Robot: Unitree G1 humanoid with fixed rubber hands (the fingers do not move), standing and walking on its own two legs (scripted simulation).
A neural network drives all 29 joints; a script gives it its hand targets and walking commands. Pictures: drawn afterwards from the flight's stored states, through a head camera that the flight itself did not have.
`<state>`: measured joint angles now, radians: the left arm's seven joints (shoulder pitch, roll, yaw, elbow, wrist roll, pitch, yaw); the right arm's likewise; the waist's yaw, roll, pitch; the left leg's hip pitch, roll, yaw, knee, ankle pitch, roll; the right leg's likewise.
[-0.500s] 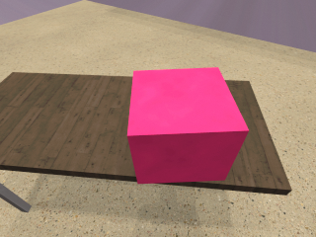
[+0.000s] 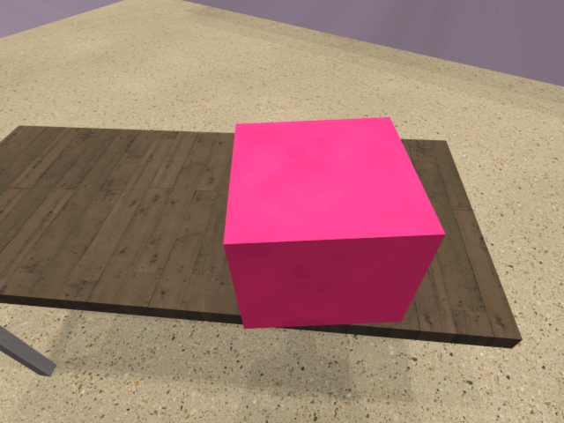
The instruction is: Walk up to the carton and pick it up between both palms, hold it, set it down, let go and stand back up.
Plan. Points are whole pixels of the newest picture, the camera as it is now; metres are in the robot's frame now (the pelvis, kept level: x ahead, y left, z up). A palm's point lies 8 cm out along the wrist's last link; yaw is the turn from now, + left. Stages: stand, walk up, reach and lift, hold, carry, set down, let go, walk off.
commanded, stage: stand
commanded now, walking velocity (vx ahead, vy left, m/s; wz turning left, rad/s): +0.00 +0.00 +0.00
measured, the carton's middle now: (317, 221) +0.47 -0.02 +0.01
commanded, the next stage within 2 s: none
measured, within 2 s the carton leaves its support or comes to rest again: neither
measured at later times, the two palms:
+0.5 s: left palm out of the picture -0.01 +0.22 -0.15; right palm out of the picture -0.01 -0.23 -0.14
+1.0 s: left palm out of the picture -0.02 +0.22 -0.15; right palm out of the picture -0.01 -0.22 -0.14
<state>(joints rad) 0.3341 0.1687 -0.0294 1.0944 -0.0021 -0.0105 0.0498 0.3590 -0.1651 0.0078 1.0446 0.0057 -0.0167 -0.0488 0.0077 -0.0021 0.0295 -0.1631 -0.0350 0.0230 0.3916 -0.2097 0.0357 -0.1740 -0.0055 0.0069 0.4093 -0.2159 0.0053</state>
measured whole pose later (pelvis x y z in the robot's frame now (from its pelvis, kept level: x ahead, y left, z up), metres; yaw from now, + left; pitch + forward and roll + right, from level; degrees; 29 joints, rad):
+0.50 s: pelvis +0.01 +0.00 +0.00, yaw +0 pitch -1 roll +0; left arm 0.33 0.16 -0.02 1.10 0.00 -0.01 0.05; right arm 0.34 -0.16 0.01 1.07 0.01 -0.02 -0.05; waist 0.00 -0.01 0.02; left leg -0.15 -0.03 0.02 0.38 -0.22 0.03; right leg -0.16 0.00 0.00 0.39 -0.22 0.00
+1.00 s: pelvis +0.01 +0.00 +0.00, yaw +1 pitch -1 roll +0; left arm 0.33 0.15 -0.02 1.11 0.00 -0.01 0.05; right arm 0.33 -0.15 0.02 1.08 0.01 -0.02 -0.05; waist 0.00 -0.01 0.02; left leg -0.15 -0.03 0.01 0.38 -0.21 0.03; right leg -0.16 0.00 0.00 0.39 -0.22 0.00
